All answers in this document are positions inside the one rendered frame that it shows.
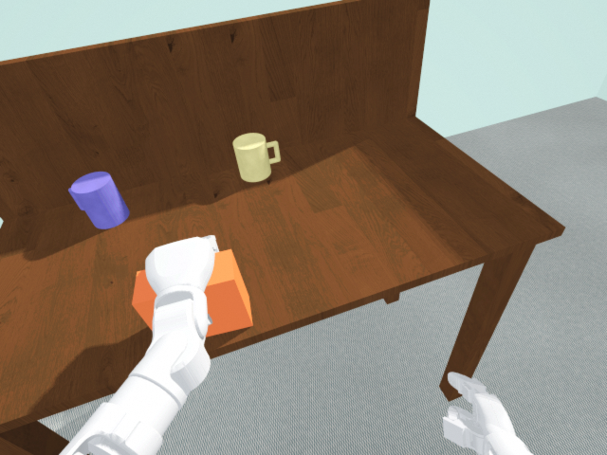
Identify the left robot forearm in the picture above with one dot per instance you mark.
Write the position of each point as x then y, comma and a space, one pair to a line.
136, 417

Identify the right robot forearm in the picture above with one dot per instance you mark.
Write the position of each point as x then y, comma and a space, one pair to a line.
504, 443

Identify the sponge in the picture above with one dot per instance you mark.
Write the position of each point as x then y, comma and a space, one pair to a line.
227, 297

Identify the robot right hand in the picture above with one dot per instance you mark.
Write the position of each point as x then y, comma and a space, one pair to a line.
488, 414

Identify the table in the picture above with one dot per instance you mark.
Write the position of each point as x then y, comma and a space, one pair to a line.
367, 201

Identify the robot left hand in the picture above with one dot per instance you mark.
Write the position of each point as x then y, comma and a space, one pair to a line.
186, 262

